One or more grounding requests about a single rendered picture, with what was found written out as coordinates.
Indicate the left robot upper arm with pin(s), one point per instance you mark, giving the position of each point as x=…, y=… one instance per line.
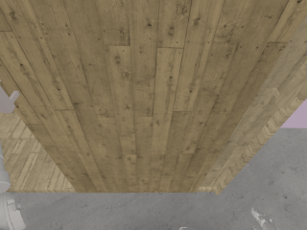
x=12, y=213

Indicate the right robot hand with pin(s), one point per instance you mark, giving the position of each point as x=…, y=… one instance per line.
x=264, y=220

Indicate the wardrobe door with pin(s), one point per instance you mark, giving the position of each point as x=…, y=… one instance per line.
x=139, y=96
x=262, y=107

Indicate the handle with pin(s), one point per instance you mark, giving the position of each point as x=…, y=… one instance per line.
x=294, y=87
x=7, y=102

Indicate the left robot forearm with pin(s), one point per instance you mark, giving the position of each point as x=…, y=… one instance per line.
x=5, y=182

